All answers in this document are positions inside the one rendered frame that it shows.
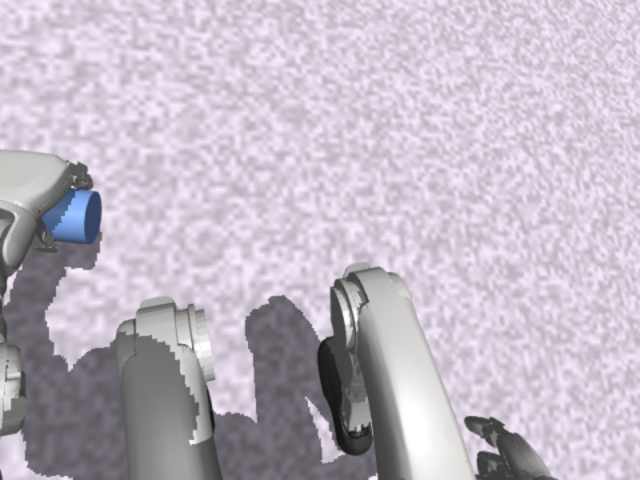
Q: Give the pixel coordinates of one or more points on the left robot arm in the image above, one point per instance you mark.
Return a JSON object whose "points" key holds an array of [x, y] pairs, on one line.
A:
{"points": [[17, 231]]}

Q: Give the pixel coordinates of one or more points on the right robot foot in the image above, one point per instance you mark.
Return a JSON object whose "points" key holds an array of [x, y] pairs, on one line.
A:
{"points": [[351, 442]]}

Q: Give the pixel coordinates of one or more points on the can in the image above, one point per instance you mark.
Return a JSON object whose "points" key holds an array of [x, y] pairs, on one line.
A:
{"points": [[76, 218]]}

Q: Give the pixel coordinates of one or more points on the right robot hand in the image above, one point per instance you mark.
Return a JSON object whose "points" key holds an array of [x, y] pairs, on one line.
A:
{"points": [[517, 459]]}

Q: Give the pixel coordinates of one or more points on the left robot hand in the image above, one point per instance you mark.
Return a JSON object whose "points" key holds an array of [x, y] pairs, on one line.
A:
{"points": [[37, 182]]}

